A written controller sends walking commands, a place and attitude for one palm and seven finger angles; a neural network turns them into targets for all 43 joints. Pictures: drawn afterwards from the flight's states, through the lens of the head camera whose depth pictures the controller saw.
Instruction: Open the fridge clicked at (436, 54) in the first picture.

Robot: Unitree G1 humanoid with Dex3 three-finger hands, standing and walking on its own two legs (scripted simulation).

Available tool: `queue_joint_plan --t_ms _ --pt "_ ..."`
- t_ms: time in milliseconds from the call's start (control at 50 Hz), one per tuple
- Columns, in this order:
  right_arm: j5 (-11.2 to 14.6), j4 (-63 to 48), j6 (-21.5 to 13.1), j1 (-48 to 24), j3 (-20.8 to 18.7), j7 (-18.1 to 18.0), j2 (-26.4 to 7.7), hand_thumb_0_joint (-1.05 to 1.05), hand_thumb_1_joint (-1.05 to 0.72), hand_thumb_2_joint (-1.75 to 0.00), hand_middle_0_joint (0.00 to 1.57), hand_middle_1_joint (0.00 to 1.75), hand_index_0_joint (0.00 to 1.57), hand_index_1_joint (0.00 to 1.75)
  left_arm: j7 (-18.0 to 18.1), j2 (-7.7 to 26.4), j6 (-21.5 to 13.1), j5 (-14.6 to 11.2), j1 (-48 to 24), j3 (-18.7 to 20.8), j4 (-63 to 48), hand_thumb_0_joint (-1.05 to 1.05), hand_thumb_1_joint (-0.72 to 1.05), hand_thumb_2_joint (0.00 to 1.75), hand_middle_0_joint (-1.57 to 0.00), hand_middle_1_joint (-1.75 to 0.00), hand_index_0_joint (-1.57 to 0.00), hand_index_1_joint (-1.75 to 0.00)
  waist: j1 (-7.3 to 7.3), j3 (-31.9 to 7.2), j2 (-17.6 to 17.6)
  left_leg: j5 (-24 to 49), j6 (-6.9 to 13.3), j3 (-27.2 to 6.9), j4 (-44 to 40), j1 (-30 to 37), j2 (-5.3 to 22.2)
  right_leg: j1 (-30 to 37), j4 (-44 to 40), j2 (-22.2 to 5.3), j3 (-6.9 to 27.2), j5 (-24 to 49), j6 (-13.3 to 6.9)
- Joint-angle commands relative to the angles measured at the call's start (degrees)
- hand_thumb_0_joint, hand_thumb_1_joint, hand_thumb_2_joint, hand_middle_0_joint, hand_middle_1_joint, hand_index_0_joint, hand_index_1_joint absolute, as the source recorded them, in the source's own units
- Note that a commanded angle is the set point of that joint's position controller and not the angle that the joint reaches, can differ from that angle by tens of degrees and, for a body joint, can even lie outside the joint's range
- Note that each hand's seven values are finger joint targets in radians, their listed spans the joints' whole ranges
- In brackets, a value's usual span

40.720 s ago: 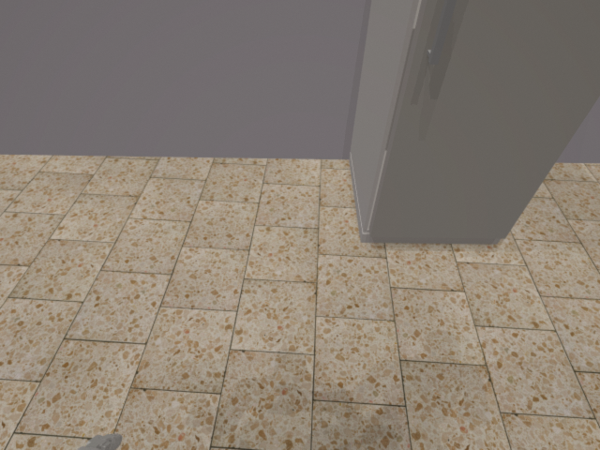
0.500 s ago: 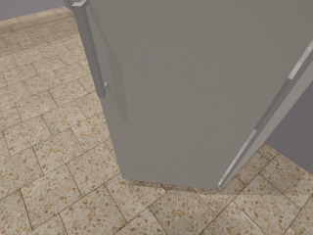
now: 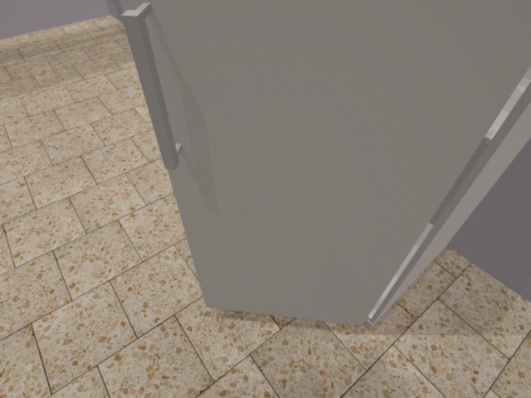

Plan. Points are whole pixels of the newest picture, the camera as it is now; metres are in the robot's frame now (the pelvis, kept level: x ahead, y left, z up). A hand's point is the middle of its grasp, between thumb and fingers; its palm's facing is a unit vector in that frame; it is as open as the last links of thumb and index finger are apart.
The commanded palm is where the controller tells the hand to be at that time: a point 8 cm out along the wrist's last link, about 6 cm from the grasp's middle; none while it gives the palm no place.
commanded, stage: look again from close up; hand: left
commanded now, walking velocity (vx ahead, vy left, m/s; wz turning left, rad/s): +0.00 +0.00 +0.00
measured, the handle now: (160, 97) +0.51 +0.21 +0.20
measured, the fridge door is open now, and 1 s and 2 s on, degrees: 42 42 42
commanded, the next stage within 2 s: raise the hand to about handle height in 0.20 s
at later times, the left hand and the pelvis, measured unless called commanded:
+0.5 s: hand (138, 345) +0.19 +0.20 +0.00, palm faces +0.25 -0.96 -0.09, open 7.6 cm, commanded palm +0.11 +0.25 -0.04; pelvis -0.01 +0.00 -0.01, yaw +2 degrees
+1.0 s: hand (108, 335) +0.18 +0.22 +0.05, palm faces -0.09 -0.99 -0.12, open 10.3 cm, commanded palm +0.14 +0.29 +0.06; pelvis -0.02 +0.00 -0.04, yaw +3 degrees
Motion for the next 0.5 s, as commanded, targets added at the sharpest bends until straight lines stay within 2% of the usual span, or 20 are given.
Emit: queue_joint_plan --t_ms 0,100,240,260,280,300,320,340,360,380,400,420,440,460,480 --pt "-0.1 -2.0 -0.6 1.8 -1.5 -0.3 -7.2 0.00 -0.90 -0.90 0.20 0.30 0.20 0.30 0.7 7.6 -0.8 -0.1 2.1 1.3 -2.1 0.00 0.90 0.90 -0.20 -0.30 -0.20 -0.30 -0.09 1.1 0.0 7.6 1.8 -4.7 -3.9 -0.7 4.9 -2.1 -4.4 -5.1 5.1 8.9 -1.8" --pt "-0.1 -1.9 -0.7 2.0 -1.5 -0.3 -7.0 0.00 -0.90 -0.90 0.20 0.30 0.20 0.30 0.7 7.4 -0.9 -0.1 2.8 1.3 -2.0 0.00 0.90 0.90 -0.20 -0.30 -0.20 -0.30 0.00 0.1 0.0 8.3 1.7 -4.6 -3.7 -0.3 4.9 -1.4 -4.5 -5.3 5.1 9.9 -1.9" --pt "-0.1 -1.5 -0.5 2.1 -1.5 -0.3 -6.6 0.00 -0.90 -0.90 0.20 0.30 0.20 0.30 0.7 6.8 -0.8 -0.2 3.2 1.2 -1.7 0.00 0.90 0.90 -0.20 -0.30 -0.20 -0.30 -0.04 1.4 0.1 6.6 1.6 -4.6 -4.1 -0.8 4.9 -2.5 -5.0 -4.9 5.0 7.4 -1.8" --pt "-0.1 -1.4 -0.6 2.5 -1.5 -0.3 -6.2 0.00 -0.90 -0.90 0.20 0.30 0.20 0.30 0.8 6.6 -0.8 -0.1 3.5 1.3 -1.8 0.00 0.90 0.90 -0.20 -0.30 -0.20 -0.30 -0.08 0.6 0.3 7.8 1.7 -4.6 -3.8 -0.3 4.9 -1.7 -4.8 -4.9 5.1 8.9 -1.8" --pt "0.6 -5.3 -0.7 -1.4 -1.6 0.2 -6.3 0.00 -0.90 -0.90 0.20 0.30 0.20 0.30 3.3 4.9 -1.3 0.1 8.8 0.6 0.5 0.00 0.90 0.90 -0.20 -0.30 -0.20 -0.30 1.21 2.7 1.5 8.0 -0.1 -1.6 8.5 -4.4 5.2 -3.1 -4.0 -8.8 8.2 26.2 -0.7" --pt "3.5 -24.2 -8.8 1.3 -2.5 -2.6 -14.0 0.00 -0.90 -0.90 0.20 0.30 0.20 0.30 2.2 20.5 -14.3 -12.4 -34.1 11.5 -87.4 0.00 0.88 0.89 -0.20 -0.32 -0.20 -0.32 -5.37 -25.8 10.2 13.2 1.7 -3.4 0.9 10.8 -2.3 5.2 1.3 -2.0 2.5 22.4 -1.7" --pt "3.2 -22.2 -13.6 -3.9 -1.1 -4.6 -9.2 0.00 -0.90 -0.90 0.20 0.30 0.20 0.30 4.0 16.6 -11.3 -7.7 -6.7 10.9 -73.8 0.00 0.85 0.88 -0.20 -0.33 -0.20 -0.33 1.18 -23.0 18.5 20.3 2.8 -1.2 0.2 12.1 -1.0 3.1 3.8 0.2 0.8 13.6 -3.0" --pt "3.0 -16.6 -14.4 -2.3 -1.6 -5.1 -8.8 0.00 -0.90 -0.90 0.20 0.30 0.20 0.30 5.8 6.4 -9.1 -8.2 0.1 6.1 -60.1 0.00 0.83 0.87 -0.21 -0.34 -0.21 -0.34 -1.42 -17.6 14.5 15.6 1.4 -1.1 1.3 6.0 -0.2 0.2 3.1 0.4 -1.6 10.5 -2.3" --pt "4.3 -19.2 -14.8 0.0 -2.2 -4.1 -7.0 0.00 -0.90 -0.90 0.20 0.30 0.20 0.30 5.5 -2.5 -4.0 -9.7 12.0 1.3 -56.0 0.00 0.81 0.86 -0.21 -0.36 -0.21 -0.36 -1.46 -10.3 10.8 9.8 1.0 -3.4 0.2 0.7 0.1 -3.4 2.3 -0.2 -2.9 6.0 -1.3" --pt "5.1 -25.0 -15.6 -2.5 -2.0 -3.8 -8.6 0.00 -0.90 -0.90 0.20 0.30 0.20 0.30 4.0 -0.6 -5.6 -12.0 1.2 1.0 -71.0 0.00 0.78 0.85 -0.21 -0.37 -0.21 -0.37 -2.73 -2.4 5.5 3.4 1.1 -4.4 -0.4 -2.5 0.3 -6.2 1.8 0.1 -2.9 2.5 -1.0" --pt "4.1 -25.6 -16.8 -3.0 -3.3 -4.4 -10.2 0.00 -0.90 -0.90 0.20 0.30 0.20 0.30 2.9 4.8 -9.0 -11.9 0.4 6.6 -71.3 0.00 0.76 0.84 -0.21 -0.39 -0.21 -0.39 -2.94 -3.1 1.1 -0.3 1.4 -3.8 1.2 -3.4 -0.4 -8.2 1.1 0.3 -3.0 -1.6 -0.7" --pt "3.3 -26.5 -17.5 -3.2 -3.6 -4.6 -10.0 0.00 -0.90 -0.90 0.20 0.30 0.20 0.30 1.8 5.4 -11.9 -11.6 2.6 7.9 -67.6 0.00 0.74 0.83 -0.21 -0.40 -0.21 -0.40 -3.07 0.8 -4.4 -3.6 1.6 -3.9 2.8 -7.3 -1.2 -12.4 0.9 0.8 -3.1 -6.4 -0.2" --pt "2.8 -27.5 -17.6 -2.8 -4.0 -4.4 -9.7 0.00 -0.90 -0.90 0.20 0.30 0.20 0.30 -0.1 4.6 -14.3 -12.3 7.2 10.0 -61.1 0.00 0.71 0.82 -0.21 -0.42 -0.21 -0.42 -2.06 3.3 -10.7 -5.1 1.6 -4.1 4.9 -11.4 -1.6 -15.9 1.6 1.2 -3.2 -10.4 0.1" --pt "3.0 -29.0 -17.5 -3.2 -4.4 -3.6 -9.6 0.00 -0.90 -0.90 0.20 0.30 0.20 0.30 -3.1 3.7 -16.9 -12.5 13.0 11.1 -54.7 0.00 0.69 0.81 -0.22 -0.43 -0.22 -0.43 -0.09 6.4 -10.6 -6.0 1.1 -4.0 6.5 -15.0 -2.0 -17.6 2.8 1.2 -2.8 -12.2 -0.3" --pt "2.4 -30.3 -17.3 -3.3 -4.3 -2.7 -9.3 0.00 -0.90 -0.90 0.20 0.30 0.20 0.30 -6.5 2.0 -20.2 -13.1 16.8 10.7 -50.9 0.00 0.67 0.80 -0.22 -0.45 -0.22 -0.45 0.90 5.6 -14.1 -6.1 0.7 -3.6 8.6 -18.2 -2.4 -19.3 5.4 1.3 -2.8 -12.8 -0.4"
